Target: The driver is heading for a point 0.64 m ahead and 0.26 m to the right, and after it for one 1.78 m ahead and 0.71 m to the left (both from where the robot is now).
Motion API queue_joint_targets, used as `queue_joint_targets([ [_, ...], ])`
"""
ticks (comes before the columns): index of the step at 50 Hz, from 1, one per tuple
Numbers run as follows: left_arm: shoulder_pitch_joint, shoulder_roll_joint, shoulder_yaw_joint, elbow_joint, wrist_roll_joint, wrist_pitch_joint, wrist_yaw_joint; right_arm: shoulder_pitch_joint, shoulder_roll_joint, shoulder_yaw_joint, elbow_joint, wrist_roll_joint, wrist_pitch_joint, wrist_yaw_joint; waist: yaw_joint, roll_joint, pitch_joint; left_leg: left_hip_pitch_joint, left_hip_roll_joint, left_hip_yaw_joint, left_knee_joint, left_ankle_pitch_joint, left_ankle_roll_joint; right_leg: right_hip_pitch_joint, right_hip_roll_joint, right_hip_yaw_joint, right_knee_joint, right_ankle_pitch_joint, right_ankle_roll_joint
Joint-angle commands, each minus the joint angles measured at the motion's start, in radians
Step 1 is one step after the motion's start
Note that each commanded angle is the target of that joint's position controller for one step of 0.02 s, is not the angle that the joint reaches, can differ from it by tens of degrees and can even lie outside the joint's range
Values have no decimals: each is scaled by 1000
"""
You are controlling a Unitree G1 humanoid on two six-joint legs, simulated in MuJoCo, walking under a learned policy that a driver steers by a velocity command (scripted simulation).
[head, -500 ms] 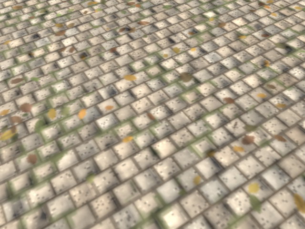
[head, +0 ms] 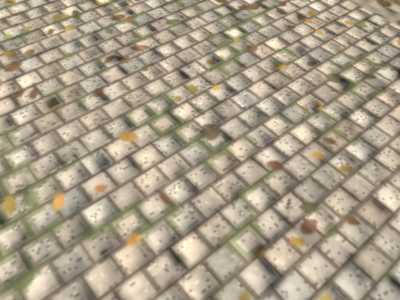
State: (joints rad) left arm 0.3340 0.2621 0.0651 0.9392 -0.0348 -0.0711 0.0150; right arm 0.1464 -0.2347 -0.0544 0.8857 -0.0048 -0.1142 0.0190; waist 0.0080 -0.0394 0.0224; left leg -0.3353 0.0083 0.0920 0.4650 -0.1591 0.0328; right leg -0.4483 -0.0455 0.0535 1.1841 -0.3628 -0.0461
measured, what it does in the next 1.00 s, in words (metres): walks ahead, turning right: right foot, then left foot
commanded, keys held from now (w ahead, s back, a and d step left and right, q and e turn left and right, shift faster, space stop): w+e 0.86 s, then q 0.14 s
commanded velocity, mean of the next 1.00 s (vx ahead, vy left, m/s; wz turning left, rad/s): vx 0.48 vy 0.00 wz -0.52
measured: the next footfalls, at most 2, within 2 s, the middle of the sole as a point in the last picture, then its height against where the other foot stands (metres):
right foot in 0.42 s outside the picture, level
left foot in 0.92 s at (236, 239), level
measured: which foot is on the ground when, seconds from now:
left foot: down 0.00-0.40, up 0.42-0.90, down 0.92-1.00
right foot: up 0.00-0.40, down 0.42-0.92, up 0.94-1.00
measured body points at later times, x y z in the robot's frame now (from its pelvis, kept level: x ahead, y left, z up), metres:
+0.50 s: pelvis +0.25 -0.08 -0.01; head +0.29 -0.10 +0.43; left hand +0.47 +0.13 -0.12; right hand +0.24 -0.37 -0.15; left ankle +0.14 +0.11 -0.64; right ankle +0.30 -0.17 -0.74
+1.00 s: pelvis +0.53 -0.14 -0.01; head +0.56 -0.16 +0.44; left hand +0.72 +0.07 -0.13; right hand +0.57 -0.46 -0.10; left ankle +0.66 -0.10 -0.74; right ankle +0.33 -0.18 -0.65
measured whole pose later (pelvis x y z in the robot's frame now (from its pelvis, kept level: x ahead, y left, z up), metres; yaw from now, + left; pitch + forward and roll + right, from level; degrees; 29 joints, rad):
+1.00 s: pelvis +0.53 -0.14 -0.01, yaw -32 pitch +2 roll +1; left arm 0.33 0.28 0.07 0.78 -0.01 -0.04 0.02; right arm 0.06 -0.27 -0.06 0.78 -0.01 -0.13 0.04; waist 0.03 -0.02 0.02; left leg -0.44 -0.05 0.00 0.52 -0.13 0.04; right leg -0.29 0.10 0.18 1.12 -0.53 0.00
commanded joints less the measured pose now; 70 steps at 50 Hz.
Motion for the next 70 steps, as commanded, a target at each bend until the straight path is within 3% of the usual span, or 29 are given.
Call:
queue_joint_targets([
  [1,44,26,22,-63,-1,19,2,19,-81,-20,-14,-8,-14,-2,5,158,-38,139,262,-222,-312,29,133,-154,-104,46,18,96,-9],
  [8,-121,25,28,-144,13,32,-15,75,-146,-41,22,-13,-8,-34,-12,92,23,206,257,-14,-347,188,136,-274,-96,40,-256,369,13],
  [15,-334,16,11,-250,13,30,-63,166,-194,-58,44,15,30,-43,-81,81,87,395,307,85,-290,245,113,-296,-72,-81,-492,313,-19],
  [18,-287,58,30,-272,13,36,-72,135,-233,-70,32,27,48,-44,-24,127,24,434,309,133,-120,655,81,-138,9,-165,-519,167,-69],
  [20,-27,145,82,-211,7,38,-63,102,-239,-69,20,35,61,-45,123,109,-119,339,250,177,248,803,34,234,111,-201,-616,212,-133],
  [21,123,250,119,-177,8,46,-39,113,-194,-52,-5,9,53,-45,168,-31,-207,63,199,179,581,433,-20,538,-32,51,-653,209,-197],
  [22,74,340,122,-193,7,30,-40,191,-44,-7,-64,-14,17,-28,31,-245,-300,-358,-15,18,889,-427,-67,813,-259,637,-793,38,-383],
  [23,114,244,94,-209,17,16,-47,61,-135,-21,-82,32,-26,-15,114,-107,-349,-465,-5,-168,965,-416,-41,830,-293,747,-916,6,-370],
  [24,73,191,77,-203,24,3,-50,-9,-162,-30,-105,61,-44,-10,104,-69,-216,-536,38,-162,932,-315,-11,745,-267,596,-911,112,-319],
  [25,0,155,65,-218,18,-2,-49,-5,-153,-28,-93,42,-49,-18,57,12,-158,-478,85,-168,847,-225,0,597,-221,465,-900,212,-281],
  [27,-107,103,45,-253,29,-3,-42,32,-166,-44,-76,15,-27,-22,-16,10,-103,-326,134,-176,716,-146,-13,374,-154,318,-931,357,-243],
  [32,-46,158,56,-243,20,-11,-11,-70,-118,-36,-127,-11,11,-28,-11,13,-44,-321,94,-144,445,33,-83,254,-101,219,-975,473,-238],
  [40,54,154,57,-206,8,4,2,-270,-119,-23,-211,12,-12,2,66,-56,-4,-222,7,-159,48,246,-61,293,-87,269,-894,295,-165],
  [43,44,159,59,-209,11,18,12,-229,-154,-35,-212,15,-29,10,36,-88,-16,-155,-4,-164,7,127,-33,356,-113,346,-807,333,-148],
  [45,15,117,44,-218,21,25,15,-64,-189,-51,-164,-14,-41,7,-39,-96,-99,55,-4,-117,-48,203,22,378,-41,277,-619,600,-93],
  [46,11,80,27,-241,38,23,15,68,-237,-59,-151,-41,-44,5,-88,-20,-244,309,140,-242,20,425,89,273,17,215,-373,502,-46],
  [47,199,23,11,-224,20,15,14,181,-298,-77,-110,-53,-30,9,-40,296,-391,665,363,-637,15,575,300,-66,178,128,5,-34,45],
  [48,254,87,14,-193,15,9,12,199,-227,-61,-92,-5,-21,20,-39,318,-413,673,415,-824,-64,480,341,-170,170,183,155,-283,63],
  [49,144,142,27,-201,12,14,10,119,-167,-41,-113,13,-13,22,-52,205,-266,554,365,-682,-66,463,296,-220,123,182,206,-232,73],
  [51,-36,149,28,-251,51,21,15,-1,-114,-13,-136,7,6,22,-29,66,-128,308,264,-464,-79,644,240,-185,35,77,79,-130,86],
  [52,-60,133,29,-267,59,22,16,-5,-107,-6,-130,5,9,19,-9,76,-116,243,223,-417,-92,703,220,-134,9,65,-12,-102,86],
  [55,-55,55,7,-280,44,32,25,6,-185,-29,-112,-3,25,7,17,160,-142,174,174,-357,-107,812,216,-12,34,11,-260,-88,108],
  [58,-81,79,12,-280,34,49,38,10,-245,-54,-121,15,55,-11,13,163,-191,142,179,-376,-125,657,215,65,61,10,-376,22,114],
  [62,-178,88,16,-306,32,72,37,15,-229,-56,-129,31,93,-28,-12,172,-133,64,151,-439,-160,206,181,92,79,30,-469,73,106],
  [66,-164,89,22,-306,26,42,22,-4,-211,-53,-148,35,121,-45,20,190,-95,57,111,-512,-93,109,138,201,89,21,-753,177,78],
  [67,-141,114,31,-300,29,34,20,10,-188,-47,-153,36,126,-49,24,170,-105,25,78,-502,-44,59,99,286,40,37,-830,246,55],
  [68,-109,174,44,-306,50,34,28,39,-137,-31,-164,24,126,-50,12,45,-156,-72,21,-430,119,-142,45,409,-148,174,-838,336,-15],
  [69,-142,236,57,-312,80,47,25,75,-110,-25,-193,25,120,-48,-37,-212,-123,-253,-128,-232,301,-435,-7,413,-329,393,-877,527,-163],
  [70,-147,191,50,-319,85,43,22,91,-194,-47,-184,13,112,-45,-22,-199,-131,-280,-67,-210,536,-494,-51,373,-393,441,-880,597,-246],
])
